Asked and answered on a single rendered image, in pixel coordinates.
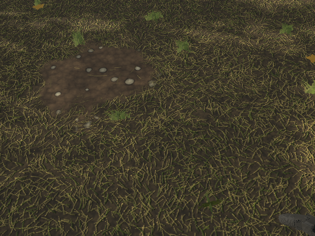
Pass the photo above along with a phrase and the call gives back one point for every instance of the right robot hand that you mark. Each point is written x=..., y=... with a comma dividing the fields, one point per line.
x=303, y=222

